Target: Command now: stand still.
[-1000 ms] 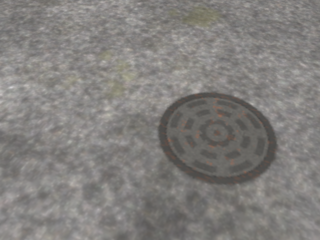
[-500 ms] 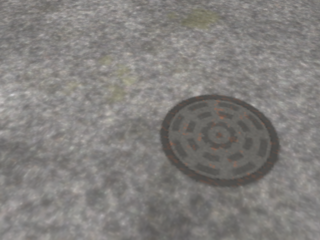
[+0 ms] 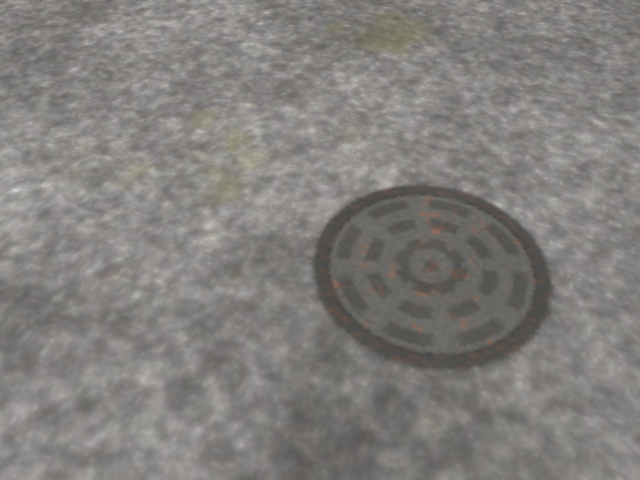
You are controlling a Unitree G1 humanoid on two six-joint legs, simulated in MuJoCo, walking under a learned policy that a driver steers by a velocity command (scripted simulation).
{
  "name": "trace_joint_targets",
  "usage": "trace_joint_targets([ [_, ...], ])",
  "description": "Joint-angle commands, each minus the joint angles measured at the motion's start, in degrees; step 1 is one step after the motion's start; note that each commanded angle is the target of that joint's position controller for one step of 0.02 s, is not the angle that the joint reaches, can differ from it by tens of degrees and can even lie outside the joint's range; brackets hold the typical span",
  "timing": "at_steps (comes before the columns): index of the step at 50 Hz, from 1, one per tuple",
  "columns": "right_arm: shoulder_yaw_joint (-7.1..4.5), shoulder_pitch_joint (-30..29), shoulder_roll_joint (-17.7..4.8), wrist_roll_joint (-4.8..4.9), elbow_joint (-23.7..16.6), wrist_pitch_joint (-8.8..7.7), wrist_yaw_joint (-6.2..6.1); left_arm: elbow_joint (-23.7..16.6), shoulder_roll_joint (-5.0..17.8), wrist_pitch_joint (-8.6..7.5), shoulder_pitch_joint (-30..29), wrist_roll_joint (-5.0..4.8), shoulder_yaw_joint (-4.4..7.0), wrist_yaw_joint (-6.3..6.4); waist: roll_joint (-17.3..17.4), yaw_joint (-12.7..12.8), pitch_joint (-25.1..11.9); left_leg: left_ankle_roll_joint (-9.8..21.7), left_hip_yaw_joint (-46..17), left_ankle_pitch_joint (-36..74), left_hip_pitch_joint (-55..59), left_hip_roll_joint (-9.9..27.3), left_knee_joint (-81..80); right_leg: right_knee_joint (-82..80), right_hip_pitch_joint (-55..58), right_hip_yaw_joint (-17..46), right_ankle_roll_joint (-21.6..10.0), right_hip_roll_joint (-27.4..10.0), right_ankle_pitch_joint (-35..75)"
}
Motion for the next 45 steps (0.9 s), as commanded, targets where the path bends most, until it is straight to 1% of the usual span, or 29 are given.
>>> trace_joint_targets([
  [1,-0.88,2.60,-5.74,0.02,-0.85,-0.37,-0.19,-0.83,5.75,-0.31,2.44,-0.01,0.78,0.18,0.29,-0.05,0.77,0.67,-0.95,8.99,-4.33,1.61,-5.83,-3.06,1.72,-1.39,-0.98,0.76,7.36],
  [18,-0.31,5.37,-4.28,0.14,1.22,-0.38,-0.36,0.12,4.22,-0.33,5.10,-0.11,0.16,0.19,0.18,-0.21,1.54,0.29,-0.22,7.76,-5.16,1.41,-5.55,-2.79,0.79,-1.43,-1.44,1.22,6.54],
  [40,-0.03,8.27,-2.83,0.26,2.14,-0.47,-0.60,-0.07,2.94,-0.43,7.43,-0.23,-0.20,0.16,0.20,-0.31,2.11,-0.11,0.42,7.01,-5.92,1.34,-4.97,-2.36,-0.02,-1.36,-1.96,1.59,6.09],
  [41,0.12,9.38,-2.18,0.21,2.75,-0.40,-0.66,0.51,2.16,-0.37,8.49,-0.18,-0.38,0.19,0.41,-0.33,0.70,0.02,0.90,1.38,-5.38,0.85,-5.42,-2.33,0.63,-2.14,-2.02,2.31,1.00],
  [42,-0.11,9.67,-2.69,0.53,2.86,-0.23,-0.84,0.60,2.18,-0.27,8.62,-0.44,-0.30,0.30,0.92,-0.42,1.45,0.72,1.01,-7.76,-6.34,0.30,-5.55,-1.04,-0.38,-3.38,-2.41,3.65,-7.06],
  [43,-0.58,9.38,-4.10,0.88,2.42,-0.12,-1.06,0.35,2.74,-0.29,8.51,-0.74,-0.05,0.44,1.91,-0.56,3.05,2.04,0.08,-18.00,-8.19,0.52,-5.70,0.80,-2.83,-4.37,-3.15,4.76,-16.47],
  [44,-0.87,9.33,-4.92,1.09,1.86,-0.23,-1.18,-0.24,3.00,-0.60,7.84,-0.77,0.06,0.46,2.63,-0.83,5.65,3.47,-2.05,-25.56,-10.42,1.91,-6.84,2.01,-6.19,-4.14,-3.97,4.80,-22.20],
  [45,-1.11,10.05,-5.49,1.33,1.54,-0.66,-1.11,-0.99,2.47,-1.26,6.91,-0.79,-0.03,0.27,3.75,-1.35,7.63,5.03,-5.37,-29.26,-11.33,4.22,-8.36,3.62,-8.93,-3.80,-4.60,4.43,-23.08],
])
